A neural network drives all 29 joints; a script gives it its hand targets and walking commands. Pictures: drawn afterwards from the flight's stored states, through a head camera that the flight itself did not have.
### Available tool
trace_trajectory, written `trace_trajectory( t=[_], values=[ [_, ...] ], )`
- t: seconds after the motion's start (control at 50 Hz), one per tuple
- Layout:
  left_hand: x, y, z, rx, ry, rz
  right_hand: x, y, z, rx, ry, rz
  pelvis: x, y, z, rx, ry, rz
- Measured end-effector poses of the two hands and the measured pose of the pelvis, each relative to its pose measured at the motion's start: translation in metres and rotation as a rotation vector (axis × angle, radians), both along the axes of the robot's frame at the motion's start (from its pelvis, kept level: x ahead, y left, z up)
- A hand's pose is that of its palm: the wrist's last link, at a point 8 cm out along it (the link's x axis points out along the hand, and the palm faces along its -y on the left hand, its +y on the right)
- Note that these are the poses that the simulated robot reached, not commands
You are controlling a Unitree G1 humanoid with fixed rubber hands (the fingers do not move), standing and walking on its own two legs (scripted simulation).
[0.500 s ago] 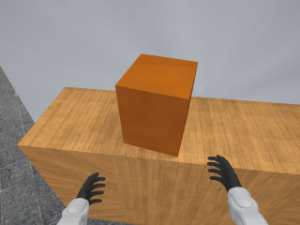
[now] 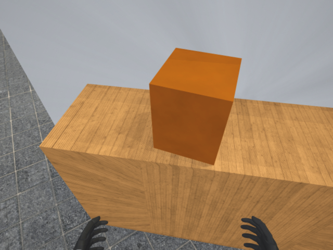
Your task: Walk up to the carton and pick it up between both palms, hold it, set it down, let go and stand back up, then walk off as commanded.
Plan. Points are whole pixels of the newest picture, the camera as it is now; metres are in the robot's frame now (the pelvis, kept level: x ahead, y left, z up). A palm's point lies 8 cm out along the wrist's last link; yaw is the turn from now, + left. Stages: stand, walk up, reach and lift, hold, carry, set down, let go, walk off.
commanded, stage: let go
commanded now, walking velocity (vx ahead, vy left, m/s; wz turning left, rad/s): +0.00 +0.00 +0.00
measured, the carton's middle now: (194, 106) +0.51 -0.06 +0.07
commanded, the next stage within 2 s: stand in 0.34 s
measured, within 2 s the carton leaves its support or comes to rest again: neither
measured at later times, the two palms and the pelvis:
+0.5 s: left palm (70, 238) +0.19 +0.27 -0.08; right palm out of the picture +0.15 -0.25 -0.09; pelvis +0.04 +0.02 +0.00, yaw -4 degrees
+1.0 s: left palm out of the picture +0.16 +0.29 -0.10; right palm out of the picture +0.15 -0.30 -0.10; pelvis +0.05 +0.00 +0.01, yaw -3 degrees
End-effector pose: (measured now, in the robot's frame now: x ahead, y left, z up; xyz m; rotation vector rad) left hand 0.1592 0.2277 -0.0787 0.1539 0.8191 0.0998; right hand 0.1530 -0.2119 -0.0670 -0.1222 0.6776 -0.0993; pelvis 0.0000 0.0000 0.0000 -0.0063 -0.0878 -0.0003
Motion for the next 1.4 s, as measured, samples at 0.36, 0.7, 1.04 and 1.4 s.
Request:
trace_trajectory(
  t=[0.36,0.7,1.04,1.4],
  values=[
    [0.042,-0.010,0.001,0.024,-0.004,-0.082,0.009,-0.013,-0.002,-0.019,0.084,-0.028,0.033,0.025,0.006,0.004,0.031,-0.083],
    [0.005,0.084,-0.003,0.243,0.180,-0.025,0.005,-0.082,-0.029,-0.193,0.316,-0.043,0.048,0.010,0.000,0.016,0.082,-0.058],
    [0.000,0.061,-0.019,0.188,0.253,-0.028,-0.006,-0.085,-0.033,-0.187,0.399,-0.064,0.050,0.002,0.006,0.018,0.060,-0.057],
    [-0.018,0.067,-0.019,0.209,0.307,-0.019,-0.041,-0.094,-0.036,-0.184,0.461,-0.127,0.040,0.002,0.009,0.015,0.047,-0.070]
  ],
)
